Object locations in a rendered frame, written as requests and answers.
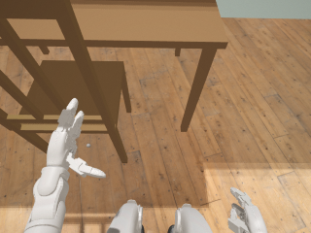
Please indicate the robot left forearm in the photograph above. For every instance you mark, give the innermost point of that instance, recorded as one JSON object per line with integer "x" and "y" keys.
{"x": 50, "y": 191}

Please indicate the chair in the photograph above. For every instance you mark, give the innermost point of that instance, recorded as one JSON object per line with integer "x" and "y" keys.
{"x": 97, "y": 85}

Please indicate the table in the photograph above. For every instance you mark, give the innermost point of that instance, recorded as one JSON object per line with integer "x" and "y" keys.
{"x": 145, "y": 24}

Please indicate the right robot hand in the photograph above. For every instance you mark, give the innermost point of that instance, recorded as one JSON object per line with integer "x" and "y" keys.
{"x": 250, "y": 219}

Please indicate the left robot thigh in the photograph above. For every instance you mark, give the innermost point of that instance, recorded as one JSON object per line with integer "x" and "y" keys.
{"x": 128, "y": 219}

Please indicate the left robot shin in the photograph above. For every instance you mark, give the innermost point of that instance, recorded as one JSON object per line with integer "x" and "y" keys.
{"x": 134, "y": 202}

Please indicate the left robot hand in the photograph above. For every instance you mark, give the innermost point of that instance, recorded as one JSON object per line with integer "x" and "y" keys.
{"x": 63, "y": 139}

